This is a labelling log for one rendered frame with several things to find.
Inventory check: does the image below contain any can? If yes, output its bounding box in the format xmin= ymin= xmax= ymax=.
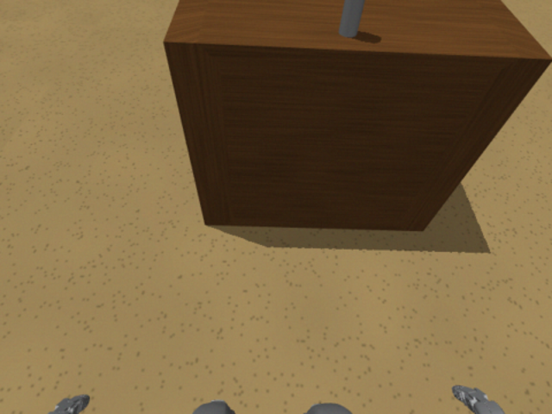
xmin=339 ymin=0 xmax=365 ymax=38

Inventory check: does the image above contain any right robot hand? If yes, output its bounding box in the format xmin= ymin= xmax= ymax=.
xmin=452 ymin=386 xmax=505 ymax=414

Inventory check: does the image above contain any left robot hand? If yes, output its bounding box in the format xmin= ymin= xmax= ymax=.
xmin=48 ymin=394 xmax=90 ymax=414

